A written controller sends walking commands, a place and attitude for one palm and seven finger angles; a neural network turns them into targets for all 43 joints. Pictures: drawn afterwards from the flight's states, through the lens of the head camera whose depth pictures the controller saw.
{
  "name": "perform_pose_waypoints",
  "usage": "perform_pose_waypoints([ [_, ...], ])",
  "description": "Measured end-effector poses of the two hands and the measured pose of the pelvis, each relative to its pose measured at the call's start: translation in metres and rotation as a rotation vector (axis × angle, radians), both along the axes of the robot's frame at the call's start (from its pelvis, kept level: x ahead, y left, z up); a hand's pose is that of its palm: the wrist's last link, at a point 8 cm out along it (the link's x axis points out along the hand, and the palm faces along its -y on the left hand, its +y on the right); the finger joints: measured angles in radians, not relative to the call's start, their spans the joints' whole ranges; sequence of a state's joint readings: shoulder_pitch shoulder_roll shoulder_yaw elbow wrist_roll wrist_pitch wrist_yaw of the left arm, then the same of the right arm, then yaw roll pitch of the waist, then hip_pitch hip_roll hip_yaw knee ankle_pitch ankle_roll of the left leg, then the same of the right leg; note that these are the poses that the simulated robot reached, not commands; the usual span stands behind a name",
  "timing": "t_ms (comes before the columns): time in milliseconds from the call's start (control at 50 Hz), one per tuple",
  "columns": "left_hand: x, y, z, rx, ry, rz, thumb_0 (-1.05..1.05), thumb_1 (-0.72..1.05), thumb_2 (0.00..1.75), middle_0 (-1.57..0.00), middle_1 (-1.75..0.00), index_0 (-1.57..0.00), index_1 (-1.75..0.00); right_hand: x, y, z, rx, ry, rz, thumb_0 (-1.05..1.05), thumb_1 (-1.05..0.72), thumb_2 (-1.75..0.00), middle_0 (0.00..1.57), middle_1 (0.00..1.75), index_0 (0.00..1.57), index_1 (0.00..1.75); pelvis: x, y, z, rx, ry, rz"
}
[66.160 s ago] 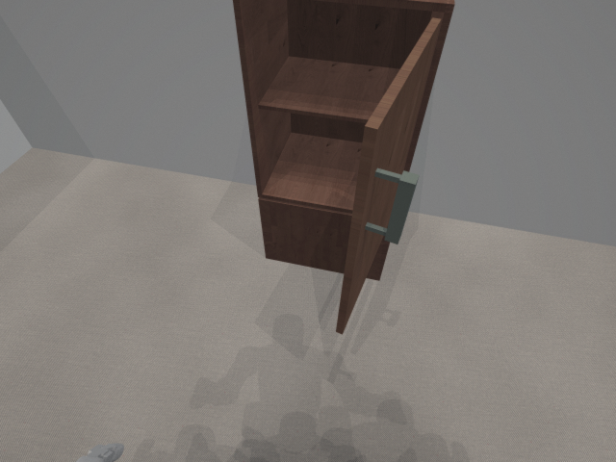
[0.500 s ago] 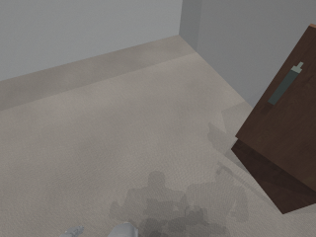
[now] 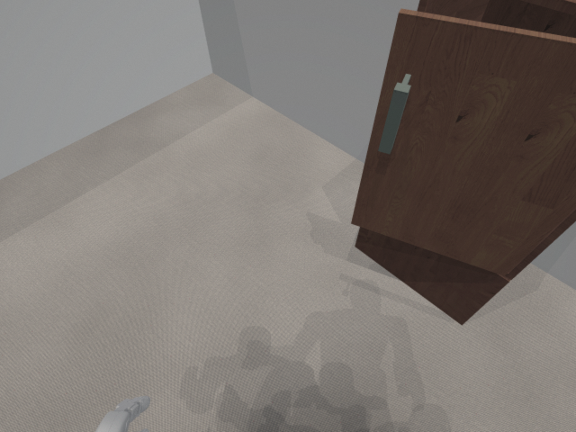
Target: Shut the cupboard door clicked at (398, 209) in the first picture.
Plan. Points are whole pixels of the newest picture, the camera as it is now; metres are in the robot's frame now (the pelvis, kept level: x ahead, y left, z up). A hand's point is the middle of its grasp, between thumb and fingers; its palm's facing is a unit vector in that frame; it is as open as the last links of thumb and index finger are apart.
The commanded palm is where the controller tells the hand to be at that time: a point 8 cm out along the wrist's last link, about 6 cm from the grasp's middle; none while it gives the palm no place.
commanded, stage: turn to face it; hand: left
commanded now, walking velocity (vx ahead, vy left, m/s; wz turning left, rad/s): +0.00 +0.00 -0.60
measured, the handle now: (395, 114) +0.66 -0.18 +0.05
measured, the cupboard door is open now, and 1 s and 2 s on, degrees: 20 20 20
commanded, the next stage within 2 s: take the last steps up to it in 0.58 s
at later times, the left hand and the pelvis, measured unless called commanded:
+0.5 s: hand (167, 421) +0.16 +0.20 -0.15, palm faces -0.22 -0.96 -0.19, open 7.4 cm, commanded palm none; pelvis +0.02 +0.02 +0.02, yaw -15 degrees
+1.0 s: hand (207, 420) +0.16 +0.15 -0.17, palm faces -0.35 -0.92 -0.16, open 7.4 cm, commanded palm none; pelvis +0.05 -0.01 +0.01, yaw -23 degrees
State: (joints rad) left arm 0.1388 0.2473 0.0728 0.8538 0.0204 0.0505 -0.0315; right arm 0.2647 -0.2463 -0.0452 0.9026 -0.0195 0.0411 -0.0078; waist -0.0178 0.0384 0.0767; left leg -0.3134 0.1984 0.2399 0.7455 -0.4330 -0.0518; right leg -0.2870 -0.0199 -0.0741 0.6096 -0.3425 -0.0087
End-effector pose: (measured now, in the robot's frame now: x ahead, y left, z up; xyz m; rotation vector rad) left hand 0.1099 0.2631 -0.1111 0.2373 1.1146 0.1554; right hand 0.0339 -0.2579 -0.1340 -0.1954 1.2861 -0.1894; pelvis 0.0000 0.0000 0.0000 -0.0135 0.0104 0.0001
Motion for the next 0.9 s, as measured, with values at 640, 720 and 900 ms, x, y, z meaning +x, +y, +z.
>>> perform_pose_waypoints([
  [640, 0.079, -0.040, -0.002, -0.032, 0.086, -0.299, 0.01, 0.91, 0.89, -0.20, -0.30, -0.20, -0.30, -0.062, 0.025, 0.021, -0.011, 0.007, -0.313, 0.00, -0.91, -0.90, 0.20, 0.30, 0.20, 0.30, 0.020, 0.011, 0.017, -0.019, 0.005, -0.324],
  [720, 0.085, -0.062, -0.002, -0.004, 0.046, -0.343, 0.01, 0.91, 0.89, -0.20, -0.30, -0.20, -0.30, -0.088, 0.016, 0.000, 0.024, 0.055, -0.381, 0.00, -0.91, -0.90, 0.20, 0.30, 0.20, 0.30, 0.018, -0.002, 0.006, 0.001, 0.002, -0.350],
  [900, 0.064, -0.074, -0.006, -0.039, 0.125, -0.340, 0.01, 0.91, 0.89, -0.20, -0.30, -0.20, -0.30, -0.074, 0.006, 0.016, 0.017, 0.031, -0.398, 0.00, -0.91, -0.90, 0.20, 0.30, 0.20, 0.29, 0.032, -0.010, 0.017, 0.004, 0.001, -0.371],
])
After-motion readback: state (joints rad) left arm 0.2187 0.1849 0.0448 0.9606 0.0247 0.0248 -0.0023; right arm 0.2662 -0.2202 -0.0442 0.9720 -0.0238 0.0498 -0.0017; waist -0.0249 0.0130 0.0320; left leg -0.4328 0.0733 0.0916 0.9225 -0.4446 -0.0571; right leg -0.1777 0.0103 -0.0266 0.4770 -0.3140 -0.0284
